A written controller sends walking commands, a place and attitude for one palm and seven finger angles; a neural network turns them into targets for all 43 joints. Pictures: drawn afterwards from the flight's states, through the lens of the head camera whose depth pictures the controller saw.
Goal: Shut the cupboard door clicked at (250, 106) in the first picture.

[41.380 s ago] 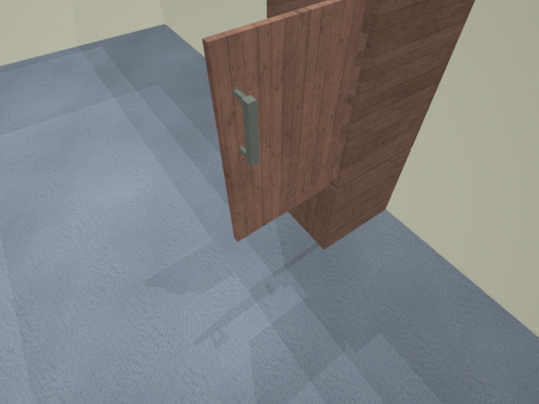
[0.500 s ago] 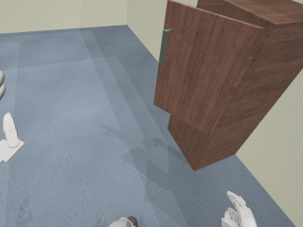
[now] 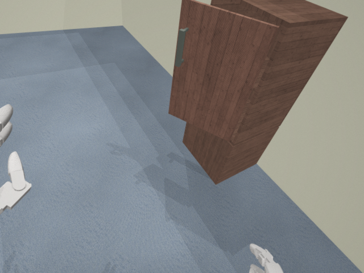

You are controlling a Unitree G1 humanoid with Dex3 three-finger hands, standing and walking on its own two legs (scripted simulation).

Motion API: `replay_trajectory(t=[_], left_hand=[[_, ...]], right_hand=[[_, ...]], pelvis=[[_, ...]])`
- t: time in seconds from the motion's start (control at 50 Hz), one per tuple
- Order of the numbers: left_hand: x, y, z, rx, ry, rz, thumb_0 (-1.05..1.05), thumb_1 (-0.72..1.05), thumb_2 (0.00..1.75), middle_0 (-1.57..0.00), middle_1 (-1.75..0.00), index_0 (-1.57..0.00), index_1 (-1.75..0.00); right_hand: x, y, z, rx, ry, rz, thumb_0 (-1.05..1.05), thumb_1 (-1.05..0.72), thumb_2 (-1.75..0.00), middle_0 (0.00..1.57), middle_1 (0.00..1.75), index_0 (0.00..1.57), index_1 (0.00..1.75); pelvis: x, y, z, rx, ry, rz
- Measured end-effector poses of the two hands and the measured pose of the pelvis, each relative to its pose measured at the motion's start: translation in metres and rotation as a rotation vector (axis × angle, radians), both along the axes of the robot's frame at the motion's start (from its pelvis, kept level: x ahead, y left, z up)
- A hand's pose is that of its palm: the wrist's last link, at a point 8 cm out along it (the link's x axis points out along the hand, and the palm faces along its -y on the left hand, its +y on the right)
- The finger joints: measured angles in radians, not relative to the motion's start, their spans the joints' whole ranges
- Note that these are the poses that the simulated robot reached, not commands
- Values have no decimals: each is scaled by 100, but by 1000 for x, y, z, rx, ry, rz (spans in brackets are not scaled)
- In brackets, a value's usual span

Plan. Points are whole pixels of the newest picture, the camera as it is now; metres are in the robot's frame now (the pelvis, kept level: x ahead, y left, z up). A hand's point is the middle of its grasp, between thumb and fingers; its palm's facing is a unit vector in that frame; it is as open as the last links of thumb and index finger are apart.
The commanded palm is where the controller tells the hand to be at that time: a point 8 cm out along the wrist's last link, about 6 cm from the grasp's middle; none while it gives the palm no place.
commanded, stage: stop stepping back and stand still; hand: left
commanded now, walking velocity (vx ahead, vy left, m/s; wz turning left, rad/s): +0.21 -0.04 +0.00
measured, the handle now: (182, 47) +0.98 +0.02 +0.06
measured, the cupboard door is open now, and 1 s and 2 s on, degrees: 30 30 30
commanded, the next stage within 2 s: let the arm hang, fingers relaxed in 0.86 s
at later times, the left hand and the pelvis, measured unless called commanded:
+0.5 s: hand (19, 188) +0.20 +0.26 +0.16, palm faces +0.37 -0.79 -0.48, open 7.4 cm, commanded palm +0.14 +0.31 +0.17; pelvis -0.01 +0.02 -0.02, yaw -1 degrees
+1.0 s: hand (23, 179) +0.23 +0.29 +0.13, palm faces +0.30 -0.81 -0.49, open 7.4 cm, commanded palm none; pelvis +0.01 +0.04 -0.01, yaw -2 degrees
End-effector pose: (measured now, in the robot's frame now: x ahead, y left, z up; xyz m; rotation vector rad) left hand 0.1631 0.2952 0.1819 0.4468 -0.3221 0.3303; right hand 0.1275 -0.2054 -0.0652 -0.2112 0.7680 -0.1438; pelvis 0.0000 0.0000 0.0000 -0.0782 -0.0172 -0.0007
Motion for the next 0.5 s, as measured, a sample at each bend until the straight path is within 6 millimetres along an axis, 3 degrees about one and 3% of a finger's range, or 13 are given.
replay_trajectory(t=[0.06, 0.1, 0.18, 0.3, 0.38, 0.5], left_hand=[[-15, -10, 10, 80, 45, -58, 1, 89, 90, -21, -30, -21, -30], [-24, -9, 13, 171, 32, -54, 1, 88, 90, -22, -30, -21, -31], [-28, 10, 16, 163, -49, 21, 1, 88, 89, -22, -31, -22, -31], [-17, 31, -9, 9, -106, 109, 1, 88, 90, -21, -30, -21, -31], [-4, 27, -19, 12, -49, 67, 1, 89, 90, -21, -30, -21, -30], [-2, 8, 0, 135, 21, 4, 1, 88, 90, -21, -30, -21, -31]], right_hand=[[-13, -4, 0, -2, 8, -19, 1, -90, -90, 21, 30, 21, 30], [-17, -12, -13, -10, 0, -22, 1, -90, -90, 21, 30, 21, 30], [-33, -27, -33, -34, 57, -62, 1, -90, -90, 21, 30, 21, 30], [-46, -37, -42, -108, 69, -121, 1, -90, -90, 20, 30, 20, 30], [-43, -27, -42, -88, 52, -139, 2, -90, -90, 20, 30, 20, 30], [-30, -5, -42, 16, 51, -83, 2, -90, -90, 20, 30, 20, 30]], pelvis=[[-8, -1, 2, 7, 19, -8], [-17, -1, -12, 60, 38, -27], [-27, 7, -20, 36, -5, -41], [-14, 24, -32, 57, -23, -10], [-17, 25, -31, 81, -22, -29], [-11, 17, -21, 66, 9, -23]])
